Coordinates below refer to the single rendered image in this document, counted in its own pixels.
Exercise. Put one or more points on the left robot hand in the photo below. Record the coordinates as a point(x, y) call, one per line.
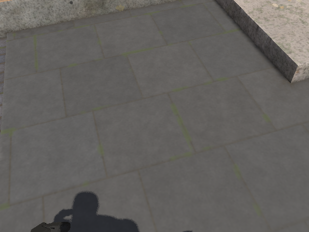
point(60, 226)

